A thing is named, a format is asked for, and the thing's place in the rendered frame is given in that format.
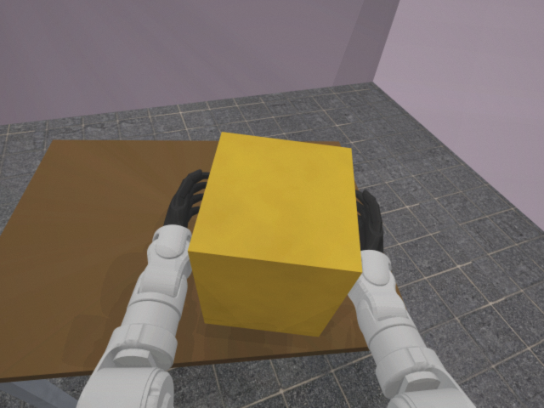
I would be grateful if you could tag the right robot hand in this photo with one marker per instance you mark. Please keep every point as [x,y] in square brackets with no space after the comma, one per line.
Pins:
[369,221]

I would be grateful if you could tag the carton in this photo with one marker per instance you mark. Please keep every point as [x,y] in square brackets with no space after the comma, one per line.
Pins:
[276,244]

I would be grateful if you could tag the left robot hand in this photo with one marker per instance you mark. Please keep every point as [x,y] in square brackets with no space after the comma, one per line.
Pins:
[180,209]

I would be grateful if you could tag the robot right forearm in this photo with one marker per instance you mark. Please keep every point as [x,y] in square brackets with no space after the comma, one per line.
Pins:
[404,363]

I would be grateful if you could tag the right robot upper arm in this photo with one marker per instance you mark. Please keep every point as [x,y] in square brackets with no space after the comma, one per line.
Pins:
[434,398]

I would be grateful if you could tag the left robot upper arm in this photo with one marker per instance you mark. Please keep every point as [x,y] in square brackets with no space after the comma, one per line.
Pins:
[139,387]

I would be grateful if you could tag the table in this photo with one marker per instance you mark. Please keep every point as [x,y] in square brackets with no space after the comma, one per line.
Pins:
[74,248]

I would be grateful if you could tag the robot left forearm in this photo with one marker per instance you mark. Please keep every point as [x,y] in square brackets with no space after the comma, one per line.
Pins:
[146,337]

